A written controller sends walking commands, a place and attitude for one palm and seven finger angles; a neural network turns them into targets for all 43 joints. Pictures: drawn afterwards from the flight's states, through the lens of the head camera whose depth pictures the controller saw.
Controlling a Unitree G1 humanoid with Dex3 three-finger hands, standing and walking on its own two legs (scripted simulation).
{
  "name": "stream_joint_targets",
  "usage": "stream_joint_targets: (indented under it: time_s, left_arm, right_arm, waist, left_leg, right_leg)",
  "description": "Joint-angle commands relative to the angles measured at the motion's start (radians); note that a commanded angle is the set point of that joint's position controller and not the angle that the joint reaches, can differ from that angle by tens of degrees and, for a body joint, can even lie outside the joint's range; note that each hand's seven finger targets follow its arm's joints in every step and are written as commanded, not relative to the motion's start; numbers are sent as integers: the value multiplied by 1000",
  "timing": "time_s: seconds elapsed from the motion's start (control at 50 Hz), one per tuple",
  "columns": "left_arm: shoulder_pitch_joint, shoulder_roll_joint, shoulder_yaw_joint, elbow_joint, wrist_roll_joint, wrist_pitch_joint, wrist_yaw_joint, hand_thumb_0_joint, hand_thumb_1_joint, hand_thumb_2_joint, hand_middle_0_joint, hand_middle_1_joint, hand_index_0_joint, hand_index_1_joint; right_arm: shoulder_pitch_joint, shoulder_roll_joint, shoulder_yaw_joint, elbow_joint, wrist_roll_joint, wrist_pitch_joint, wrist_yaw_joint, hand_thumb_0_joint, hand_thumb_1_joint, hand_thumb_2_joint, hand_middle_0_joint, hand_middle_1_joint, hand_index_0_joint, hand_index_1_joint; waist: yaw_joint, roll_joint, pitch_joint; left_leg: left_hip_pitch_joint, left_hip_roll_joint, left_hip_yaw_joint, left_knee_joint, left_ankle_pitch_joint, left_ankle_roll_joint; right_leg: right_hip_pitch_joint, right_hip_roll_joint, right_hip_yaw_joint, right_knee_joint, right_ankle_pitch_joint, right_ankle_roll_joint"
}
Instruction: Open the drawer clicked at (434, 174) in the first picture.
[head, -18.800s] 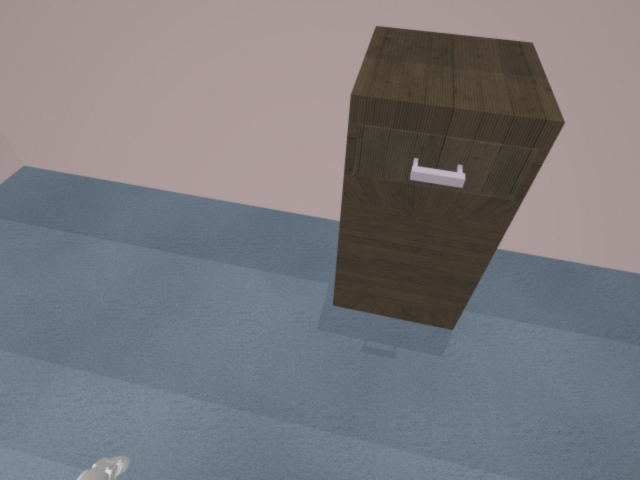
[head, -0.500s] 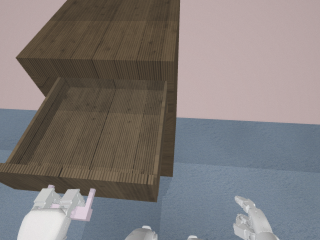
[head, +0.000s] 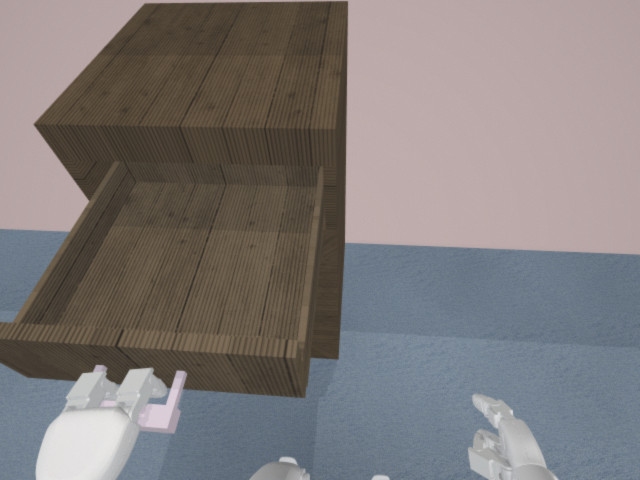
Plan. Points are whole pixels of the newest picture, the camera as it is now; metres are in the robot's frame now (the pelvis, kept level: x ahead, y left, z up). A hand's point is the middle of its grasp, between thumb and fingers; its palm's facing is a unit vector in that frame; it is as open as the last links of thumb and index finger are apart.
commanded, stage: lift the hand off the handle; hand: left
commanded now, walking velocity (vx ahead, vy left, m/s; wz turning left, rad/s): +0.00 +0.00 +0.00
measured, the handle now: (131, 395) +0.21 +0.25 +0.01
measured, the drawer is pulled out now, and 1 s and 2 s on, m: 0.30 0.30 0.30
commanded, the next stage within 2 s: none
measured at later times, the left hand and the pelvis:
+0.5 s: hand (125, 442) +0.17 +0.25 -0.01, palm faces -0.03 -0.08 -1.00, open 13.7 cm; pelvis -0.01 +0.01 +0.00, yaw +1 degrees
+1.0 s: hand (107, 432) +0.17 +0.25 +0.02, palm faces -0.04 -0.11 -0.99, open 13.3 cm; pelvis +0.01 +0.02 +0.02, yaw +0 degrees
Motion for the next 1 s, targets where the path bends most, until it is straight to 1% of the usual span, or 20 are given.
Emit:
stream_joint_targets:
  time_s: [0.0, 0.06, 0.1, 0.16, 0.24, 0.28, 0.3, 0.32, 0.34, 0.5, 0.54, 0.56, 0.62, 0.64, 0.68, 0.74, 0.82, 0.88, 0.92, 0.98]
  left_arm:
    - [40, 135, 117, -100, -13, 21, 40, 0, -500, 300, -300, -1200, -300, -1200]
    - [34, 129, 106, -93, -10, 25, 45, 0, -500, 300, -300, -1200, -300, -1200]
    - [9, 150, 125, -104, -1, 28, 51, 0, -500, 300, -300, -1200, -300, -1200]
    - [-42, 119, 78, -107, 3, 40, 53, 0, -500, 300, -300, -1200, -300, -1200]
    - [-81, 132, 84, -91, 1, 59, 52, 0, -500, 300, -300, -1200, -300, -1200]
    - [-135, 140, 78, -91, -1, 68, 52, 0, -500, 300, -300, -1200, -300, -1200]
    - [-151, 151, 83, -100, 6, 71, 53, 0, -500, 300, -300, -1200, -300, -1200]
    - [-147, 138, 63, -103, 2, 79, 53, 0, -500, 300, -300, -1200, -300, -1200]
    - [-169, 155, 72, -122, 8, 83, 54, 0, -500, 300, -300, -1200, -300, -1200]
    - [-174, 173, 68, -169, -21, 101, 26, 0, -500, 300, -300, -1200, -300, -1200]
    - [-162, 190, 88, -153, -21, 93, 20, 0, -500, 300, -300, -1200, -300, -1200]
    - [-160, 160, 61, -157, -27, 90, 17, 0, -500, 300, -300, -1200, -300, -1200]
    - [-120, 165, 72, -194, -22, 71, 19, 0, -500, 300, -300, -1200, -300, -1200]
    - [-126, 164, 73, -211, -20, 72, 21, 0, -500, 300, -300, -1200, -300, -1200]
    - [-155, 148, 57, -228, -30, 64, 23, 0, -500, 300, -300, -1200, -300, -1200]
    - [-115, 156, 68, -259, -23, 65, 25, 0, -500, 300, -300, -1200, -300, -1200]
    - [-56, 145, 66, -280, -39, 69, 20, 0, -500, 300, -300, -1200, -300, -1200]
    - [-89, 179, 94, -296, -37, 73, 16, 0, -500, 300, -300, -1200, -300, -1200]
    - [-34, 150, 71, -314, -32, 71, 13, 0, -500, 300, -300, -1200, -300, -1200]
    - [-49, 151, 63, -356, -42, 80, 3, 0, -500, 300, -300, -1200, -300, -1200]
  right_arm:
    - [-100, -102, -38, -154, 1, -51, -1, 0, -900, -900, 200, 300, 200, 300]
    - [-99, -102, -40, -162, 1, -52, -2, 0, -900, -900, 200, 300, 200, 300]
    - [-92, -107, -41, -161, -2, -52, -1, 0, -900, -900, 200, 300, 200, 300]
    - [-87, -109, -43, -163, 2, -52, -3, 0, -900, -900, 200, 300, 200, 300]
    - [-81, -112, -42, -158, 3, -54, -12, 0, -900, -900, 200, 300, 200, 300]
    - [-83, -114, -38, -156, 8, -55, -18, 0, -900, -900, 200, 300, 200, 300]
    - [-80, -114, -37, -153, 8, -54, -18, 0, -900, -900, 200, 300, 200, 300]
    - [-80, -112, -39, -158, 14, -56, -23, 0, -900, -900, 200, 300, 200, 300]
    - [-75, -114, -38, -154, 11, -55, -21, 0, -900, -900, 200, 300, 200, 300]
    - [-85, -110, -24, -160, 21, -57, -31, 0, -900, -900, 200, 300, 200, 300]
    - [-86, -110, -23, -158, 21, -57, -32, 0, -900, -900, 200, 300, 200, 300]
    - [-85, -108, -25, -161, 22, -63, -32, 0, -900, -900, 200, 300, 200, 300]
    - [-78, -110, -29, -168, 16, -66, -22, 0, -900, -900, 200, 300, 200, 300]
    - [-80, -112, -30, -171, 12, -64, -16, 0, -900, -900, 200, 300, 200, 300]
    - [-77, -114, -32, -171, 14, -69, -14, 0, -900, -900, 200, 300, 200, 300]
    - [-74, -117, -38, -182, 7, -71, -6, 0, -900, -900, 200, 300, 200, 300]
    - [-74, -116, -41, -189, 13, -72, -3, 0, -900, -900, 200, 300, 200, 300]
    - [-79, -120, -37, -187, 13, -68, -1, 0, -900, -900, 200, 300, 200, 300]
    - [-75, -114, -40, -191, 14, -69, 3, 0, -900, -900, 200, 300, 200, 300]
    - [-76, -118, -35, -198, 13, -64, 12, 0, -900, -900, 200, 300, 200, 300]
  waist:
    - [8, -37, -111]
    - [6, -32, -88]
    - [10, -38, -137]
    - [-6, -24, -118]
    - [-10, -87, -142]
    - [-21, -68, -121]
    - [-13, -66, -144]
    - [-15, -37, -115]
    - [-12, -40, -153]
    - [-11, -27, -133]
    - [-7, -34, -99]
    - [-12, -15, -76]
    - [4, 40, -98]
    - [1, 30, -120]
    - [-13, 27, -89]
    - [-2, 18, -130]
    - [1, -10, -120]
    - [-1, -8, -117]
    - [13, 25, -112]
    - [7, 24, -125]
  left_leg:
    - [116, -28, -41, -77, 191, 24]
    - [107, -28, -41, -79, 165, 24]
    - [122, -24, -39, -79, 168, 23]
    - [132, -23, -44, -83, 153, 25]
    - [121, -21, -41, -80, 150, 27]
    - [121, -20, -44, -89, 135, 29]
    - [137, -20, -42, -93, 131, 27]
    - [146, -22, -43, -103, 128, 29]
    - [166, -20, -40, -107, 135, 27]
    - [241, -21, -39, -163, 177, 33]
    - [240, -22, -43, -171, 174, 30]
    - [245, -21, -43, -180, 172, 31]
    - [301, -18, -47, -196, 210, 28]
    - [309, -13, -43, -189, 215, 26]
    - [320, -14, -53, -202, 222, 26]
    - [335, -9, -46, -193, 234, 24]
    - [344, -13, -52, -209, 271, 28]
    - [360, -11, -56, -215, 296, 25]
    - [383, -7, -56, -227, 312, 22]
    - [409, -2, -63, -232, 344, 18]
  right_leg:
    - [60, -58, 182, -216, 309, 38]
    - [51, -57, 170, -221, 256, 36]
    - [46, -58, 173, -213, 250, 38]
    - [24, -56, 151, -216, 215, 37]
    - [39, -60, 161, -224, 222, 46]
    - [36, -61, 155, -235, 196, 45]
    - [33, -61, 159, -235, 173, 47]
    - [44, -59, 153, -247, 172, 42]
    - [47, -62, 155, -250, 166, 45]
    - [121, -63, 169, -306, 224, 45]
    - [118, -60, 177, -320, 212, 43]
    - [124, -62, 166, -324, 214, 42]
    - [117, -53, 148, -308, 241, 29]
    - [106, -54, 151, -307, 239, 31]
    - [101, -52, 133, -306, 244, 29]
    - [101, -52, 140, -301, 252, 31]
    - [143, -50, 126, -297, 319, 31]
    - [138, -50, 133, -298, 338, 31]
    - [139, -47, 119, -290, 337, 26]
    - [132, -46, 118, -293, 335, 25]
